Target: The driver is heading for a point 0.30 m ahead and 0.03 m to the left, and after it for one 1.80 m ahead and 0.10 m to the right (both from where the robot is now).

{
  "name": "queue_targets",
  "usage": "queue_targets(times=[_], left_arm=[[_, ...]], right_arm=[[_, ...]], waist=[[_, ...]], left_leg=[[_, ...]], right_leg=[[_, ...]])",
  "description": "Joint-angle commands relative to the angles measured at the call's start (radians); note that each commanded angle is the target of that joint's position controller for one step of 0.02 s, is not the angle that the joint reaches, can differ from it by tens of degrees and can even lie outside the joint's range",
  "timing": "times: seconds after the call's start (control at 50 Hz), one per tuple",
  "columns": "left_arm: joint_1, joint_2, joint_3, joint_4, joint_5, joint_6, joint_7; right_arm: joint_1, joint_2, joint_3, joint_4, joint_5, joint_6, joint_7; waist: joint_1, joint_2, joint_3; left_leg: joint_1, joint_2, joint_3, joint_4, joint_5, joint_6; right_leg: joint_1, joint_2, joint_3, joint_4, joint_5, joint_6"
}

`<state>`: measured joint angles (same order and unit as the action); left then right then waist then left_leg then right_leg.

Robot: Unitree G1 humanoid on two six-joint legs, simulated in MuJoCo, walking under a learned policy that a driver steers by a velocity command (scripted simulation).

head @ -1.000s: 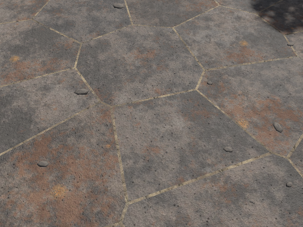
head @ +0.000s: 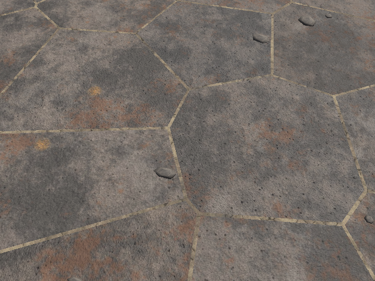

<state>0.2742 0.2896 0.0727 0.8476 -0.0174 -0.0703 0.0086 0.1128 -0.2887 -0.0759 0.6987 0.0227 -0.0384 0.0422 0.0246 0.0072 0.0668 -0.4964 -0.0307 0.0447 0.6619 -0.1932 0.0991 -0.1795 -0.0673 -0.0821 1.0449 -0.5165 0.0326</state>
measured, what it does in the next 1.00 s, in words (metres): walks ahead: right foot, then left foot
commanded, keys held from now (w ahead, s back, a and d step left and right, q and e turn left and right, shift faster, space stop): w+q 0.10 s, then q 0.26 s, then e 0.64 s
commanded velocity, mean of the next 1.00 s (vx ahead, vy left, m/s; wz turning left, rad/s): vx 0.17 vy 0.00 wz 0.09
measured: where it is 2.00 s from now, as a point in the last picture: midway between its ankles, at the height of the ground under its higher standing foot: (222, 254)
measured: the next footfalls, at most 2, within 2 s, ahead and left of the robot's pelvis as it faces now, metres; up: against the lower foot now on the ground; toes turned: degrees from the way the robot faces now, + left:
right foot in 0.38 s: +0.40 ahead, -0.08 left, +0.00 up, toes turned +18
left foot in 0.72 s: +0.28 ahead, +0.13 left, +0.00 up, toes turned +6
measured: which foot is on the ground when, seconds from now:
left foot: down 0.00-0.38, up 0.40-0.70, down 0.72-1.00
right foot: up 0.00-0.36, down 0.38-0.76, up 0.78-1.00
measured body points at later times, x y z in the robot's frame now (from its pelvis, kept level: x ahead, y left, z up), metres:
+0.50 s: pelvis +0.23 -0.02 +0.01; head +0.27 -0.02 +0.46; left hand +0.35 +0.27 -0.08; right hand +0.41 -0.27 -0.10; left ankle +0.11 +0.08 -0.66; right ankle +0.36 -0.10 -0.72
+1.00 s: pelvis +0.27 -0.01 +0.02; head +0.31 +0.00 +0.47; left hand +0.42 +0.28 -0.08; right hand +0.42 -0.28 -0.08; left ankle +0.24 +0.12 -0.72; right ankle +0.29 -0.13 -0.68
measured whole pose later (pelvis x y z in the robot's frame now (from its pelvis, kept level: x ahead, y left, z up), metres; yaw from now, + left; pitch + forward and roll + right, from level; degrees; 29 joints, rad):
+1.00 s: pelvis +0.27 -0.01 +0.02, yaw +1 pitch +1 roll +0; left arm 0.16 0.32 0.09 0.69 -0.03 0.05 -0.02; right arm 0.17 -0.27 -0.07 0.71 0.00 0.02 -0.05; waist -0.02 -0.01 0.05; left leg -0.21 0.06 0.06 0.47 -0.29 -0.02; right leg -0.47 -0.01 0.00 0.86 -0.39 0.08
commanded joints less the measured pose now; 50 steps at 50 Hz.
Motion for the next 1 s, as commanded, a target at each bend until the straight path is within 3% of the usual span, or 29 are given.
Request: queue_targets(times=[0.02, 0.04, 0.08, 0.14, 0.2, 0.28, 0.34, 0.36, 0.38, 0.4, 0.42, 0.44, 0.46, 0.48, 0.52, 0.54, 0.58, 0.66, 0.7, 0.72, 0.74, 0.76, 0.78, 0.8, 0.84, 0.86, 0.92, 0.96, 1.0], left_arm=[[-0.110, 0.117, 0.007, -0.154, -0.023, -0.083, -0.011], [-0.109, 0.121, 0.012, -0.142, 0.006, -0.083, -0.003], [-0.079, 0.132, 0.024, -0.136, 0.022, -0.059, -0.004], [-0.106, 0.092, 0.016, -0.153, 0.035, -0.031, 0.002], [-0.195, 0.052, -0.002, -0.178, 0.038, -0.027, 0.000], [-0.280, 0.068, 0.000, -0.206, 0.019, -0.023, -0.017], [-0.243, 0.115, 0.020, -0.204, 0.025, -0.030, -0.022], [-0.198, 0.120, 0.024, -0.194, 0.030, -0.037, -0.021], [-0.141, 0.144, 0.029, -0.184, 0.047, -0.045, -0.017], [-0.092, 0.188, 0.030, -0.190, 0.069, -0.045, -0.012], [-0.067, 0.187, 0.030, -0.165, 0.076, -0.029, -0.018], [-0.111, 0.099, 0.008, -0.179, 0.042, -0.021, -0.025], [-0.154, 0.033, -0.015, -0.186, 0.033, -0.013, -0.031], [-0.187, 0.020, -0.028, -0.180, 0.035, -0.001, -0.039], [-0.244, 0.075, -0.015, -0.180, 0.029, 0.025, -0.039], [-0.238, 0.106, -0.003, -0.180, 0.031, 0.034, -0.034], [-0.194, 0.146, 0.015, -0.176, 0.025, 0.046, -0.023], [-0.192, 0.156, 0.025, -0.188, 0.006, 0.064, -0.009], [-0.197, 0.147, 0.026, -0.192, -0.006, 0.079, 0.002], [-0.183, 0.135, 0.024, -0.192, -0.008, 0.082, 0.007], [-0.188, 0.109, 0.018, -0.206, -0.005, 0.080, 0.007], [-0.197, 0.089, 0.014, -0.228, -0.006, 0.075, 0.004], [-0.178, 0.109, 0.022, -0.220, 0.001, 0.067, 0.000], [-0.151, 0.144, 0.041, -0.203, 0.002, 0.067, -0.003], [-0.080, 0.133, 0.048, -0.169, -0.002, 0.089, 0.001], [-0.081, 0.105, 0.040, -0.170, -0.003, 0.099, 0.001], [-0.151, 0.067, 0.019, -0.217, -0.011, 0.107, -0.013], [-0.183, 0.062, 0.011, -0.248, -0.011, 0.108, -0.028], [-0.179, 0.089, 0.019, -0.264, -0.011, 0.111, -0.040]], right_arm=[[0.247, -0.175, -0.052, -0.010, -0.003, -0.026, -0.009], [0.173, -0.139, -0.042, -0.024, -0.003, -0.026, -0.012], [0.109, -0.110, -0.029, -0.056, -0.020, -0.027, -0.019], [0.117, -0.153, -0.040, -0.055, -0.017, -0.030, -0.038], [0.140, -0.170, -0.049, -0.044, -0.008, -0.008, -0.060], [0.196, -0.164, -0.050, -0.028, 0.001, 0.024, -0.074], [0.167, -0.146, -0.048, -0.045, -0.002, 0.035, -0.083], [0.132, -0.136, -0.045, -0.059, -0.001, 0.036, -0.085], [0.126, -0.097, -0.032, -0.072, -0.008, 0.031, -0.083], [0.198, -0.031, -0.009, -0.084, -0.034, 0.025, -0.083], [0.393, -0.030, -0.001, -0.064, -0.015, 0.024, -0.078], [0.421, -0.113, -0.014, -0.012, -0.011, 0.035, -0.075], [0.309, -0.139, -0.021, -0.010, -0.012, 0.055, -0.078], [0.250, -0.131, -0.022, -0.011, -0.022, 0.073, -0.082], [0.178, -0.108, -0.018, -0.036, -0.032, 0.086, -0.081], [0.166, -0.083, -0.010, -0.035, -0.032, 0.081, -0.082], [0.165, -0.066, -0.006, -0.025, -0.028, 0.066, -0.086], [0.147, -0.076, -0.012, -0.015, -0.023, 0.055, -0.086], [0.152, -0.074, -0.015, -0.011, -0.026, 0.045, -0.078], [0.156, -0.095, -0.021, -0.015, -0.034, 0.040, -0.077], [0.171, -0.149, -0.035, -0.018, -0.048, 0.040, -0.081], [0.163, -0.183, -0.047, -0.008, -0.056, 0.042, -0.082], [0.110, -0.167, -0.043, -0.039, -0.069, 0.038, -0.084], [0.087, -0.140, -0.034, -0.056, -0.071, 0.030, -0.091], [0.018, -0.117, -0.026, -0.070, -0.038, 0.018, -0.097], [0.017, -0.115, -0.024, -0.066, -0.029, 0.019, -0.096], [0.048, -0.133, -0.034, -0.052, -0.028, 0.038, -0.095], [0.056, -0.160, -0.044, -0.050, -0.027, 0.050, -0.094], [0.069, -0.184, -0.053, -0.044, -0.019, 0.054, -0.089]], waist=[[-0.118, 0.048, -0.228], [-0.073, 0.012, -0.168], [-0.017, 0.031, -0.138], [-0.002, 0.019, -0.094], [-0.030, 0.055, -0.093], [-0.070, 0.100, -0.128], [-0.039, 0.124, -0.138], [-0.006, 0.125, -0.148], [0.014, 0.087, -0.206], [-0.009, -0.090, -0.324], [-0.086, -0.328, -0.431], [-0.082, -0.199, -0.403], [-0.050, -0.125, -0.294], [-0.051, -0.086, -0.232], [-0.064, -0.130, -0.122], [-0.057, -0.157, -0.111], [-0.041, -0.169, -0.154], [-0.040, -0.157, -0.176], [-0.059, -0.150, -0.161], [-0.062, -0.127, -0.161], [-0.059, -0.021, -0.147], [-0.037, 0.182, -0.107], [-0.047, 0.245, -0.098], [-0.041, 0.186, -0.108], [-0.004, 0.100, -0.107], [-0.009, 0.096, -0.099], [-0.049, 0.140, -0.101], [-0.069, 0.166, -0.121], [-0.072, 0.180, -0.130]], left_leg=[[0.703, 0.303, -0.615, -0.362, -0.020, 0.243], [0.558, 0.265, -0.519, -0.367, 0.081, 0.214], [0.396, 0.225, -0.438, -0.410, 0.216, 0.205], [0.277, 0.190, -0.330, -0.417, 0.480, 0.201], [0.207, 0.104, -0.222, -0.358, 0.577, 0.128], [0.255, 0.108, -0.300, -0.286, 0.425, 0.077], [0.333, 0.130, -0.415, -0.176, 0.359, 0.053], [0.331, 0.108, -0.423, -0.115, 0.330, 0.031], [0.323, 0.056, -0.377, 0.005, 0.290, -0.005], [0.186, -0.034, -0.291, 0.257, -0.102, -0.054], [-0.001, -0.116, -0.255, 0.470, -0.558, -0.109], [-0.019, -0.036, -0.292, 0.540, -0.495, -0.139], [-0.030, -0.003, -0.255, 0.546, -0.432, -0.164], [-0.023, 0.023, -0.209, 0.493, -0.397, -0.178], [0.059, 0.050, -0.153, 0.280, -0.346, -0.183], [0.118, 0.029, -0.116, 0.191, -0.336, -0.182], [0.165, 0.004, -0.102, 0.086, -0.280, -0.173], [0.220, -0.008, -0.110, -0.053, -0.142, -0.139], [0.298, -0.011, -0.091, -0.183, -0.049, -0.108], [0.363, 0.034, -0.120, -0.218, -0.021, -0.080], [0.397, 0.147, -0.213, -0.260, -0.059, -0.026], [0.359, 0.256, -0.342, -0.327, -0.021, 0.059], [0.349, 0.379, -0.445, -0.374, 0.141, 0.137], [0.357, 0.406, -0.435, -0.355, 0.297, 0.161], [0.396, 0.354, -0.308, -0.297, 0.448, 0.115], [0.414, 0.329, -0.255, -0.287, 0.490, 0.101], [0.443, 0.290, -0.154, -0.281, 0.491, 0.096], [0.429, 0.298, -0.119, -0.275, 0.480, 0.096], [0.421, 0.320, -0.111, -0.258, 0.465, 0.095]], right_leg=[[-0.649, 0.000, 0.165, 0.269, 0.082, -0.048], [-0.581, -0.033, 0.164, 0.179, 0.136, -0.044], [-0.456, -0.056, 0.169, 0.095, 0.189, -0.030], [-0.422, -0.028, 0.131, -0.049, 0.257, 0.019], [-0.337, 0.039, 0.101, -0.290, 0.453, 0.037], [-0.270, 0.104, 0.124, -0.475, 0.572, 0.032], [-0.238, 0.100, 0.167, -0.555, 0.505, -0.001], [-0.178, 0.089, 0.158, -0.615, 0.556, -0.020], [-0.056, 0.023, 0.175, -0.649, 0.730, -0.057], [0.190, -0.176, 0.353, -0.581, 1.133, -0.139], [0.362, -0.371, 0.690, -0.609, 1.146, -0.348], [0.278, -0.342, 0.736, -0.650, 0.815, -0.353], [0.183, -0.260, 0.606, -0.665, 0.637, -0.300], [0.090, -0.200, 0.539, -0.694, 0.497, -0.261], [-0.087, -0.115, 0.454, -0.748, 0.380, -0.215], [-0.122, -0.077, 0.414, -0.752, 0.417, -0.209], [-0.071, -0.078, 0.424, -0.737, 0.472, -0.230], [-0.064, -0.092, 0.490, -0.741, 0.363, -0.234], [-0.123, -0.061, 0.483, -0.726, 0.280, -0.200], [-0.186, -0.036, 0.465, -0.696, 0.232, -0.168], [-0.284, 0.017, 0.381, -0.609, 0.182, -0.121], [-0.363, 0.133, 0.218, -0.465, 0.083, -0.072], [-0.396, 0.151, 0.152, -0.247, -0.010, -0.036], [-0.421, 0.126, 0.166, -0.058, -0.054, -0.013], [-0.463, 0.099, 0.181, 0.081, 0.007, 0.021], [-0.482, 0.088, 0.169, 0.081, 0.041, 0.036], [-0.447, 0.061, 0.097, -0.063, 0.118, 0.063], [-0.353, 0.052, 0.061, -0.187, 0.131, 0.055], [-0.281, 0.061, 0.026, -0.281, 0.136, 0.036]])
Velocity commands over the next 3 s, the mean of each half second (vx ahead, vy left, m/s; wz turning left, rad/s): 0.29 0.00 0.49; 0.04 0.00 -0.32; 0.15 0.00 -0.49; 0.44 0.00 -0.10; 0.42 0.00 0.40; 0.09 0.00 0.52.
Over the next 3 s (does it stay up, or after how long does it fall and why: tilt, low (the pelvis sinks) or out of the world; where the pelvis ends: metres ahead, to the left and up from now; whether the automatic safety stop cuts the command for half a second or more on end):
stays up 0.91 -0.20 0.01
